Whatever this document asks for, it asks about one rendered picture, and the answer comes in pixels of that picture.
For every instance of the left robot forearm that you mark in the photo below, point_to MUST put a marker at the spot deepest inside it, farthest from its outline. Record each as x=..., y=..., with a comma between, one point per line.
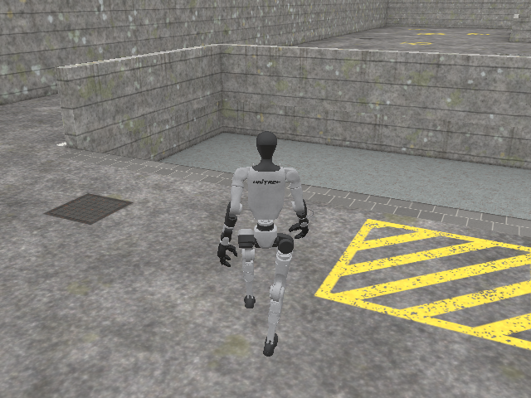
x=228, y=228

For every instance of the left robot hand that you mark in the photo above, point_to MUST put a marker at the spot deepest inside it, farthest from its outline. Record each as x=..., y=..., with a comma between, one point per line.
x=222, y=253

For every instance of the right robot upper arm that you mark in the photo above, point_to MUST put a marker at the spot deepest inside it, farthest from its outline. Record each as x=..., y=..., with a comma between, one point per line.
x=293, y=177

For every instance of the left robot upper arm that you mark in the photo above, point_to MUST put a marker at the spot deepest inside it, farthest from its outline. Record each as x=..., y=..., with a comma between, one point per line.
x=239, y=176

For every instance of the robot foot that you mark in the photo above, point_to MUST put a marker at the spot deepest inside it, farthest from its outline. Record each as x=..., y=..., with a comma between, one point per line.
x=268, y=348
x=249, y=302

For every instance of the robot right foot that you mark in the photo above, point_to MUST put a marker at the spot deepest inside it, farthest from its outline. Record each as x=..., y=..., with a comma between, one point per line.
x=268, y=348

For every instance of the robot left foot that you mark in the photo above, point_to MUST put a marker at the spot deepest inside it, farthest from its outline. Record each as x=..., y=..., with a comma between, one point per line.
x=249, y=302

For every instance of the right robot forearm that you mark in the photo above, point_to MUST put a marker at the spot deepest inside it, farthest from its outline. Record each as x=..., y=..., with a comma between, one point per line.
x=302, y=216

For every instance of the right robot hand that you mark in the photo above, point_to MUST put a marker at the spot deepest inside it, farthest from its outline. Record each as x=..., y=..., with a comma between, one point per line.
x=296, y=227

